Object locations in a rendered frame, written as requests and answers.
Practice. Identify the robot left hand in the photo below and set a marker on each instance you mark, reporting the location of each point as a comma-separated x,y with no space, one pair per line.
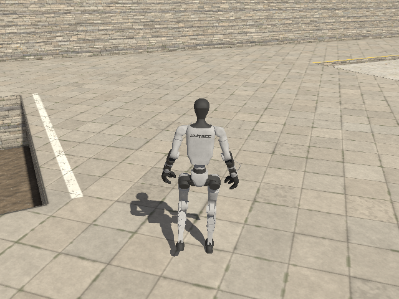
170,175

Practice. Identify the right robot upper arm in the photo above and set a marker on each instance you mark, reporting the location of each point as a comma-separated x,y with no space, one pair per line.
223,141

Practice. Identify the robot right hand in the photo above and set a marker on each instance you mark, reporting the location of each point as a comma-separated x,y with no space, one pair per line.
235,180

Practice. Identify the robot right forearm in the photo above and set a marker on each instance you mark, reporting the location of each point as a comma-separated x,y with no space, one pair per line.
231,167

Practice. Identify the robot left thigh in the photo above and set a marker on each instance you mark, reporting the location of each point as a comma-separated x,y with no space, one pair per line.
184,182

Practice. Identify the robot torso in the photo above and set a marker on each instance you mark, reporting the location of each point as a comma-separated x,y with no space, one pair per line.
200,145

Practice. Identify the left robot upper arm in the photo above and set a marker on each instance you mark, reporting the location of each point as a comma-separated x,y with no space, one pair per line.
180,131

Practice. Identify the robot left forearm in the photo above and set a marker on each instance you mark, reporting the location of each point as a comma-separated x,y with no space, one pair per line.
168,164

